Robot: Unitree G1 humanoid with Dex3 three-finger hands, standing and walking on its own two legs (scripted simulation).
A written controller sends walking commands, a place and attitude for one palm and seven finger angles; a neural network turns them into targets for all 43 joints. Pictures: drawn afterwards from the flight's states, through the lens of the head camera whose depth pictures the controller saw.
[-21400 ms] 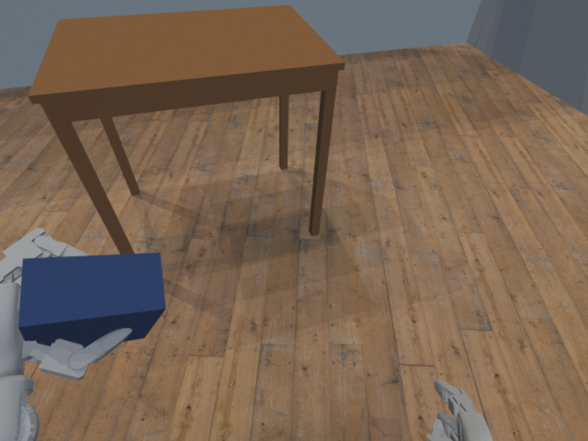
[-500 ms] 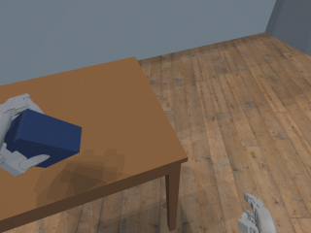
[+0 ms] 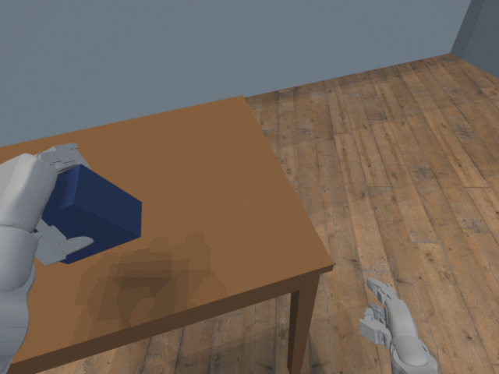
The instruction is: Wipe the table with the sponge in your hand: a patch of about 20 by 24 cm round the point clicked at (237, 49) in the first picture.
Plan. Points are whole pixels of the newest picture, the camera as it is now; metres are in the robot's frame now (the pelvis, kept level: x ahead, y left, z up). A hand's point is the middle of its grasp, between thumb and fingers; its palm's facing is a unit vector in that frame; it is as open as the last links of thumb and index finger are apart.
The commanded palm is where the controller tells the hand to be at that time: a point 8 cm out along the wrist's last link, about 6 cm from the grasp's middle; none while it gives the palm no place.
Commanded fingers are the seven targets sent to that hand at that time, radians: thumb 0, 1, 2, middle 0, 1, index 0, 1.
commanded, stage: turn the palm down, sponge in hand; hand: left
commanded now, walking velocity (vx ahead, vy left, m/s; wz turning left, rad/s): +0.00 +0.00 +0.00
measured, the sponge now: (84, 224) +0.24 +0.27 +0.16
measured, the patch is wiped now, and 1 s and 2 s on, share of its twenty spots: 0.00 0.00 0.00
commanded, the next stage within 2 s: move the sponge above the wiping area in 0.90 s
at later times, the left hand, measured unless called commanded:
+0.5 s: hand (73, 200) +0.24 +0.26 +0.21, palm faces +0.23 -0.09 -0.97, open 9.7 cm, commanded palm +0.19 +0.26 +0.28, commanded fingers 0.00 0.10 1.30 -1.20 -1.60 -1.20 -1.60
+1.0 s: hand (86, 210) +0.23 +0.23 +0.21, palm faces +0.25 -0.07 -0.96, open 9.7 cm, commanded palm +0.18 +0.24 +0.28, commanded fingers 0.00 0.10 1.30 -1.20 -1.60 -1.20 -1.60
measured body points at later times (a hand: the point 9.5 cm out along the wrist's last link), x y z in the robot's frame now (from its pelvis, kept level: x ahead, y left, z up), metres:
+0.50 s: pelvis -0.01 -0.02 +0.00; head +0.00 -0.07 +0.45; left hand +0.22 +0.26 +0.27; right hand +0.26 -0.21 -0.08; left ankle -0.02 +0.09 -0.74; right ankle +0.02 -0.12 -0.74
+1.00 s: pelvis -0.02 -0.04 +0.00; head -0.03 -0.10 +0.44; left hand +0.21 +0.23 +0.26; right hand +0.25 -0.25 -0.08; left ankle -0.02 +0.09 -0.74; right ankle +0.02 -0.12 -0.74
